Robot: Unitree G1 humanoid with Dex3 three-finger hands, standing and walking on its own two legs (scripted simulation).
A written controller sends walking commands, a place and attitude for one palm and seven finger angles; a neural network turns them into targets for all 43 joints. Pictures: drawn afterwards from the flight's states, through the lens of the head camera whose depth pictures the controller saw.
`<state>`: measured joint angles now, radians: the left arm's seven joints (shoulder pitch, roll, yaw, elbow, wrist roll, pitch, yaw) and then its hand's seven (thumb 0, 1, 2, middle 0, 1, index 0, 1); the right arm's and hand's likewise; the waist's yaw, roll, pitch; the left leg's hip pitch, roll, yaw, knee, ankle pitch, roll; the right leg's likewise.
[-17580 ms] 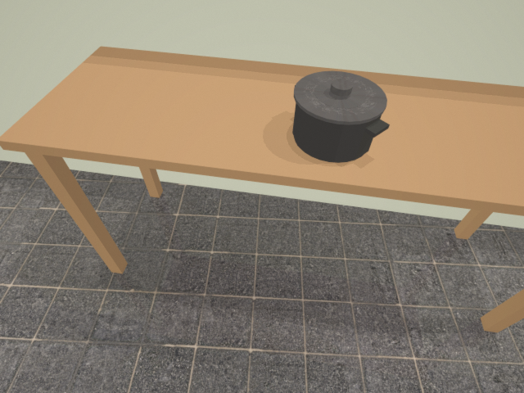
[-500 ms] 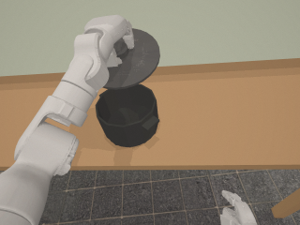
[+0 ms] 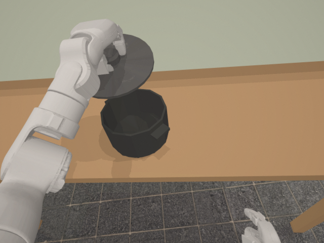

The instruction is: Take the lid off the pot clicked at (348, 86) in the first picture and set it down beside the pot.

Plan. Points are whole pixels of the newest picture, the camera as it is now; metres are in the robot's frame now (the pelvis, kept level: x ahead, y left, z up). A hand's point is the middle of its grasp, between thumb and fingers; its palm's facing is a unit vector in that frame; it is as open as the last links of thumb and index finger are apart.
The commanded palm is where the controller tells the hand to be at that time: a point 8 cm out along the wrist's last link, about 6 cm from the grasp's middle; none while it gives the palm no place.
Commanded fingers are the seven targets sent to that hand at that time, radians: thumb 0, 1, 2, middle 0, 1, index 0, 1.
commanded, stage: move the lid sideways beside the pot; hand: left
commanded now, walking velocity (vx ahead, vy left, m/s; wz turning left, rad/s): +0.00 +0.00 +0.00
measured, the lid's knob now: (109, 57) +0.49 +0.13 +0.24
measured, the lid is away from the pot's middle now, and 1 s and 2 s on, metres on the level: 0.03 0.16 0.24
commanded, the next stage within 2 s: lower the lid onto the table in 1.72 s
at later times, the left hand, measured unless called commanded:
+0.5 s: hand (69, 66) +0.43 +0.21 +0.25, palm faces -0.13 -0.03 -0.99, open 7.8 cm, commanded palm +0.41 +0.21 +0.32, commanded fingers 0.00 0.62 1.04 -0.85 -1.02 -0.84 -0.99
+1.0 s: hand (52, 66) +0.45 +0.25 +0.25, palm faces -0.17 -0.02 -0.99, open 7.8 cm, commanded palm +0.42 +0.26 +0.32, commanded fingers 0.00 0.62 1.04 -0.85 -1.02 -0.84 -0.99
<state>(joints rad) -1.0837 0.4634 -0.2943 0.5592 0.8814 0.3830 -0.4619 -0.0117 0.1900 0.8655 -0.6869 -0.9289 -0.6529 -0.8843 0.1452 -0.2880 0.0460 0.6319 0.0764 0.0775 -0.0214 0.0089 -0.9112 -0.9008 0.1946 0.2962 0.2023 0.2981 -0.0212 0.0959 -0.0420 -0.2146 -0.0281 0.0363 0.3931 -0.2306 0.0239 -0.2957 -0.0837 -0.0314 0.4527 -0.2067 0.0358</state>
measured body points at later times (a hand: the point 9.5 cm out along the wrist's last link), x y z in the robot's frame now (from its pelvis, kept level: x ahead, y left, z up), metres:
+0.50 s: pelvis +0.00 +0.01 +0.00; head +0.01 -0.03 +0.45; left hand +0.44 +0.20 +0.31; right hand +0.17 -0.24 -0.11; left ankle -0.02 +0.11 -0.74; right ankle +0.01 -0.14 -0.74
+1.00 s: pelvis +0.00 +0.02 +0.00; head +0.03 -0.02 +0.45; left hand +0.45 +0.25 +0.30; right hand +0.13 -0.24 -0.12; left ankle -0.02 +0.11 -0.74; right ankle +0.01 -0.14 -0.74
